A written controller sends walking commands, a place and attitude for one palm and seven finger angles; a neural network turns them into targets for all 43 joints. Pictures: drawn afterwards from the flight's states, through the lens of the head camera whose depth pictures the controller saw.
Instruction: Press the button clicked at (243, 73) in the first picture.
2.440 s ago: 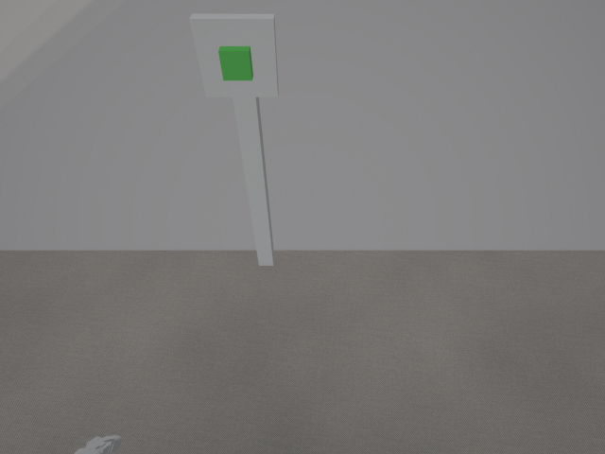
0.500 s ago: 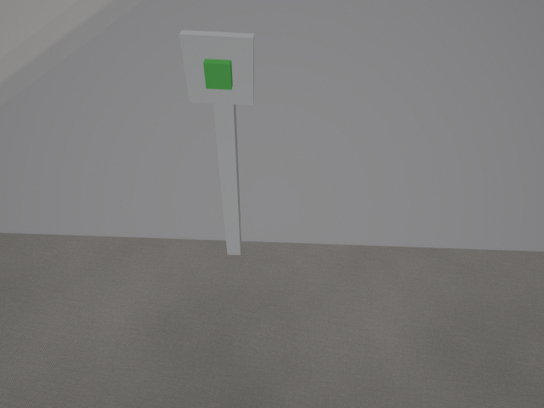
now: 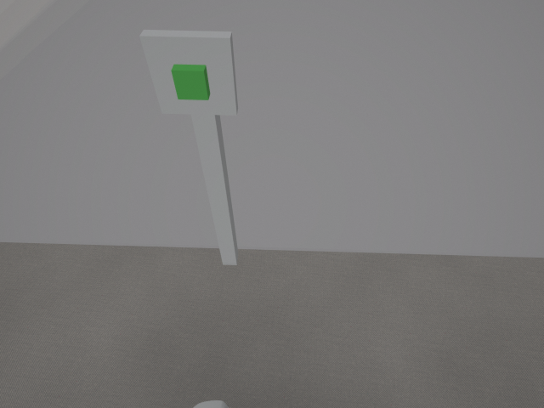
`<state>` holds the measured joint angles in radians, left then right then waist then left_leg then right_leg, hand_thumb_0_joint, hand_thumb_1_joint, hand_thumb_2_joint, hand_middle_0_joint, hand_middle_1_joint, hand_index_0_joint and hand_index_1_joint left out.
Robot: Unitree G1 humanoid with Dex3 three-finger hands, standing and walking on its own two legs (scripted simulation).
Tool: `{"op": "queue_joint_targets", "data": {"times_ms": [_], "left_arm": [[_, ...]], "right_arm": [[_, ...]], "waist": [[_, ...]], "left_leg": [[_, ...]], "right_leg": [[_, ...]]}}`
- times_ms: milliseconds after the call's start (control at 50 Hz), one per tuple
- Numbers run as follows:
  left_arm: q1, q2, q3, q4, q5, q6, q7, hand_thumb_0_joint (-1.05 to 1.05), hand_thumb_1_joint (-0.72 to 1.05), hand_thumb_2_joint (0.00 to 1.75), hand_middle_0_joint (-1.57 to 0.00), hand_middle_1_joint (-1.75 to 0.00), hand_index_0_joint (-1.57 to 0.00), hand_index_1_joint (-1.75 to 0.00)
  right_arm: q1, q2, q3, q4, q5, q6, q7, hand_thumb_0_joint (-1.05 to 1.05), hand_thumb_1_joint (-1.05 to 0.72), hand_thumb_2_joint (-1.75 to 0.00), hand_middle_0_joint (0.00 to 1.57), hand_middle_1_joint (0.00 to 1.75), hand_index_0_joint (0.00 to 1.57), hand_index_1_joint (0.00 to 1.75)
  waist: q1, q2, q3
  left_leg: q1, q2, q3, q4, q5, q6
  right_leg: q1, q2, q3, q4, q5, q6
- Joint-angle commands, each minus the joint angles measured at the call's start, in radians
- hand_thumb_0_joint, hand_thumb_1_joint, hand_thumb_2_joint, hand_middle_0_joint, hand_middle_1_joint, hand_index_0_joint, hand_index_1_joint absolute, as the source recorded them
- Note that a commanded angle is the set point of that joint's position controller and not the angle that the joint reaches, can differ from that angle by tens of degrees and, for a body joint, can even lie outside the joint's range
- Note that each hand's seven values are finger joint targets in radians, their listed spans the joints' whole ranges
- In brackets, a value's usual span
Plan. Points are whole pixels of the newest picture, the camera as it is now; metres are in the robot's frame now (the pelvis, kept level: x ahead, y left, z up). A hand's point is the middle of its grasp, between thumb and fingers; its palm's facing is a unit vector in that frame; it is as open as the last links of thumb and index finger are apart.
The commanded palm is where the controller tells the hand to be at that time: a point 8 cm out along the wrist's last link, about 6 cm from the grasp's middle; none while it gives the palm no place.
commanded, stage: take the last steps up to it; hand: left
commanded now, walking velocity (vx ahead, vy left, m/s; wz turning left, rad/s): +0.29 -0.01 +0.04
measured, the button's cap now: (191, 81) +0.72 +0.19 +0.10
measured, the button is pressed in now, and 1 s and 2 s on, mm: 0 0 0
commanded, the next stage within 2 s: come to a stop and stand still in 0.34 s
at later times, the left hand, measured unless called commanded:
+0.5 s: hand (162, 389) +0.18 +0.20 -0.16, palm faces +0.04 -0.99 -0.17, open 7.4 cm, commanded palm none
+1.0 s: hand (157, 355) +0.24 +0.22 -0.18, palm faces +0.08 -0.98 -0.21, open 7.3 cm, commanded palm none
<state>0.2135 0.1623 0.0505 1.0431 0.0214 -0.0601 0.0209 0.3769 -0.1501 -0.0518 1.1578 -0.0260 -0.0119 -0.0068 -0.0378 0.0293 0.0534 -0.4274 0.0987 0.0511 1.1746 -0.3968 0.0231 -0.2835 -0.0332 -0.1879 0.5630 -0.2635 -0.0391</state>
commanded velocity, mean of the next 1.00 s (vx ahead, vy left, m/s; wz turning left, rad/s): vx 0.02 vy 0.00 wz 0.00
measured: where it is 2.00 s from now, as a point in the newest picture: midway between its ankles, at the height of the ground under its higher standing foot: outside the picture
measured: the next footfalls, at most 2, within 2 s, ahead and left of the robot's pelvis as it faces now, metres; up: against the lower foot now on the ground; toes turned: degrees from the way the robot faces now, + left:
left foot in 0.22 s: +0.19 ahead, +0.13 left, +0.00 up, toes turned +10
right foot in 0.58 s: +0.30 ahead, -0.12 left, +0.00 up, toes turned -7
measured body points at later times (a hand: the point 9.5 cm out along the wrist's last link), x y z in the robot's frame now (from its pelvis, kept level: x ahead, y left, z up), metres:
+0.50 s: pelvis +0.17 +0.02 +0.01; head +0.19 +0.03 +0.46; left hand +0.18 +0.25 -0.15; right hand +0.18 -0.21 -0.14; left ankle +0.15 +0.12 -0.73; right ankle +0.21 -0.11 -0.69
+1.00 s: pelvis +0.17 +0.03 +0.00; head +0.18 +0.05 +0.44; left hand +0.24 +0.27 -0.16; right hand +0.24 -0.21 -0.14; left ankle +0.17 +0.14 -0.73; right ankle +0.25 -0.11 -0.72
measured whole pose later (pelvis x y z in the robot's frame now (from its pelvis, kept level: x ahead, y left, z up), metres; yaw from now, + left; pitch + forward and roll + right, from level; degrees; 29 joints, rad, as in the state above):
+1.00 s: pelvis +0.17 +0.03 +0.00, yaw +1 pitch -1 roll -1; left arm 0.16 0.19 0.06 1.00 0.02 0.05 0.04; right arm 0.18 -0.17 -0.05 1.00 -0.02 0.00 -0.02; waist 0.00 -0.03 0.05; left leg -0.27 0.02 0.05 0.62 -0.35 0.00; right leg -0.41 -0.08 -0.08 0.63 -0.27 0.02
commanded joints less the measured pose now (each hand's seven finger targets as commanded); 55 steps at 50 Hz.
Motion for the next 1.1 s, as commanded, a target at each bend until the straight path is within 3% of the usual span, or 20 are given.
{"op": "queue_joint_targets", "data": {"times_ms": [0,100,160,200,240,280,340,500,540,580,620,640,700,760,900,920,940,960,1020,1080], "left_arm": [[0.105,0.1,0.01,0.003,0.011,-0.01,0.003,0.0,0.9,0.9,-0.2,-0.3,-0.2,-0.3],[0.151,0.135,0.02,0.025,0.009,-0.008,-0.007,0.0,0.9,0.9,-0.2,-0.3,-0.2,-0.3],[0.155,0.111,0.017,0.026,0.004,0.005,-0.01,0.0,0.9,0.9,-0.2,-0.3,-0.2,-0.3],[0.152,0.026,0.004,-0.022,-0.004,0.006,-0.022,0.0,0.9,0.9,-0.2,-0.3,-0.2,-0.3],[0.077,0.063,0.009,-0.035,0.006,0.009,-0.016,0.0,0.9,0.9,-0.2,-0.3,-0.2,-0.3],[0.113,0.048,0.01,0.001,0.011,0.015,-0.028,0.0,0.9,0.9,-0.2,-0.3,-0.2,-0.3],[0.171,0.013,0.006,0.027,0.008,0.035,-0.026,0.0,0.9,0.9,-0.2,-0.3,-0.2,-0.3],[0.107,0.004,-0.012,0.019,0.001,0.042,-0.008,0.0,0.9,0.9,-0.2,-0.3,-0.2,-0.3],[0.17,0.094,0.0,0.043,0.001,0.033,0.005,0.0,0.9,0.9,-0.2,-0.3,-0.2,-0.3],[0.16,0.17,0.008,0.036,-0.002,0.037,0.013,0.0,0.9,0.9,-0.2,-0.3,-0.2,-0.3],[0.167,0.197,0.02,0.037,-0.003,0.037,0.023,0.0,0.9,0.9,-0.2,-0.3,-0.2,-0.3],[0.161,0.18,0.018,0.033,0.0,0.044,0.031,0.0,0.9,0.9,-0.2,-0.3,-0.2,-0.3],[0.085,0.193,0.036,-0.014,0.008,0.059,0.042,0.0,0.9,0.9,-0.2,-0.3,-0.2,-0.3],[0.015,0.19,0.042,-0.061,0.011,0.068,0.043,0.0,0.9,0.9,-0.2,-0.3,-0.2,-0.3],[-0.056,0.181,0.043,-0.102,0.009,0.087,0.025,0.0,0.9,0.9,-0.2,-0.3,-0.2,-0.3],[-0.046,0.136,0.028,-0.105,-0.002,0.093,0.02,0.0,0.9,0.9,-0.2,-0.3,-0.2,-0.3],[-0.014,0.068,0.014,-0.111,-0.011,0.099,0.014,0.0,0.9,0.9,-0.2,-0.3,-0.2,-0.3],[-0.031,0.065,0.016,-0.119,-0.011,0.099,0.01,0.0,0.9,0.9,-0.2,-0.3,-0.2,-0.3],[0.043,0.087,0.029,-0.043,0.008,0.102,-0.009,0.0,0.9,0.9,-0.2,-0.3,-0.2,-0.3],[0.093,0.084,0.02,-0.007,0.006,0.089,-0.017,0.0,0.9,0.9,-0.2,-0.3,-0.2,-0.3]], "right_arm": [[0.026,0.007,-0.005,-0.085,0.0,-0.004,0.016,0.0,-0.9,-0.9,0.2,0.3,0.2,0.3],[-0.084,-0.016,-0.006,-0.145,0.004,-0.027,0.029,0.0,-0.9,-0.9,0.2,0.3,0.2,0.3],[0.011,-0.06,-0.012,-0.115,0.003,-0.042,0.02,0.0,-0.9,-0.9,0.2,0.3,0.2,0.3],[0.188,-0.236,-0.05,-0.087,-0.012,-0.048,-0.001,0.0,-0.9,-0.9,0.2,0.3,0.2,0.3],[0.12,-0.197,-0.033,-0.099,-0.004,-0.043,-0.019,0.0,-0.9,-0.9,0.2,0.3,0.2,0.3],[-0.007,-0.123,-0.01,-0.13,0.002,-0.058,-0.02,0.0,-0.9,-0.9,0.2,0.3,0.2,0.3],[-0.033,-0.088,-0.01,-0.127,0.005,-0.07,-0.026,0.0,-0.9,-0.9,0.2,0.3,0.2,0.3],[-0.042,-0.116,-0.001,-0.081,0.003,-0.038,-0.035,0.0,-0.9,-0.9,0.2,0.3,0.2,0.3],[-0.041,-0.098,0.0,-0.069,0.015,-0.031,-0.032,0.0,-0.9,-0.9,0.2,0.3,0.2,0.3],[0.006,-0.055,-0.006,-0.067,0.027,-0.01,-0.025,0.0,-0.9,-0.9,0.2,0.3,0.2,0.3],[-0.001,-0.051,-0.013,-0.07,0.025,0.023,-0.032,0.0,-0.9,-0.9,0.2,0.3,0.2,0.3],[-0.031,-0.059,-0.017,-0.08,0.024,0.031,-0.036,0.0,-0.9,-0.9,0.2,0.3,0.2,0.3],[-0.075,-0.06,-0.026,-0.099,0.024,0.045,-0.029,0.0,-0.9,-0.9,0.2,0.3,0.2,0.3],[-0.081,-0.052,-0.03,-0.119,0.018,0.064,-0.017,0.0,-0.9,-0.9,0.2,0.3,0.2,0.3],[0.027,-0.049,-0.015,-0.127,0.015,0.03,-0.008,0.0,-0.9,-0.9,0.2,0.3,0.2,0.3],[0.042,-0.082,-0.014,-0.123,0.014,0.018,-0.009,0.0,-0.9,-0.9,0.2,0.3,0.2,0.3],[0.007,-0.157,-0.026,-0.147,0.003,0.008,-0.01,0.0,-0.9,-0.9,0.2,0.3,0.2,0.3],[-0.08,-0.208,-0.024,-0.19,-0.007,0.014,-0.017,0.0,-0.9,-0.9,0.2,0.3,0.2,0.3],[-0.189,-0.159,-0.003,-0.193,-0.007,0.0,-0.032,0.0,-0.9,-0.9,0.2,0.3,0.2,0.3],[-0.116,-0.139,-0.003,-0.167,0.002,-0.014,-0.04,0.0,-0.9,-0.9,0.2,0.3,0.2,0.3]], "waist": [[0.009,-0.139,0.051],[0.03,-0.124,0.051],[-0.026,0.0,0.032],[-0.079,0.342,-0.031],[-0.053,0.191,0.002],[0.01,0.079,0.037],[0.046,0.069,-0.025],[0.049,0.082,-0.028],[0.078,-0.006,-0.062],[0.05,-0.08,-0.068],[0.078,-0.31,-0.144],[0.088,-0.314,-0.133],[0.08,-0.161,-0.138],[0.059,-0.178,-0.129],[-0.001,-0.195,-0.119],[-0.008,-0.051,-0.084],[0.0,0.233,-0.036],[0.013,0.249,0.05],[0.065,0.145,0.091],[0.045,0.087,0.039]], "left_leg": [[-0.029,0.054,0.018,-0.183,0.076,-0.027],[0.069,0.011,0.078,-0.459,0.118,-0.026],[0.334,-0.022,0.104,-0.645,0.151,-0.027],[0.507,0.335,-0.416,-0.931,0.094,0.137],[0.403,0.353,-0.434,-0.951,0.146,0.184],[0.294,0.272,-0.238,-0.97,0.231,0.14],[0.292,0.206,-0.064,-0.946,0.481,0.126],[0.288,0.148,0.027,-0.791,0.716,0.082],[0.215,0.085,0.043,-0.709,0.508,0.006],[0.129,-0.012,0.055,-0.652,0.142,-0.039],[0.103,-0.049,0.067,-0.393,-0.182,-0.061],[0.064,-0.052,0.018,-0.273,-0.23,-0.057],[-0.02,-0.068,-0.054,-0.095,-0.187,-0.063],[0.025,-0.066,-0.048,-0.13,-0.121,-0.075],[0.303,-0.077,0.037,-0.659,0.12,-0.05],[0.341,-0.032,-0.037,-0.799,0.103,-0.042],[0.225,0.162,-0.315,-0.98,-0.112,0.01],[-0.014,0.255,-0.439,-1.09,-0.296,0.088],[0.02,0.175,-0.319,-1.086,-0.213,0.058],[0.204,0.152,-0.225,-1.044,-0.012,0.068]], "right_leg": [[-0.086,-0.265,0.219,-0.401,-0.075,-0.116],[-0.025,-0.247,0.202,-0.348,-0.077,-0.114],[-0.111,-0.16,0.128,-0.163,-0.093,-0.062],[-0.342,0.029,-0.007,0.379,-0.313,0.032],[-0.411,-0.04,0.138,0.646,-0.261,0.017],[-0.354,-0.092,0.164,0.627,-0.116,0.036],[-0.253,-0.091,0.139,0.499,-0.046,0.06],[0.004,-0.036,0.084,-0.007,0.098,0.065],[0.181,-0.093,0.151,-0.139,0.443,0.056],[0.232,-0.277,0.268,-0.067,0.876,-0.039],[0.257,-0.358,0.34,-0.113,1.113,-0.146],[0.247,-0.375,0.35,-0.117,1.148,-0.177],[0.242,-0.364,0.31,-0.119,0.988,-0.185],[0.129,-0.332,0.268,-0.168,0.742,-0.159],[-0.077,-0.212,0.246,-0.18,-0.004,-0.055],[-0.16,-0.137,0.203,-0.086,-0.148,-0.005],[-0.216,-0.025,0.14,0.086,-0.231,0.058],[-0.15,0.006,0.159,0.191,-0.21,0.065],[-0.173,0.008,0.241,0.393,-0.074,0.06],[-0.225,0.005,0.227,0.405,-0.035,0.076]]}}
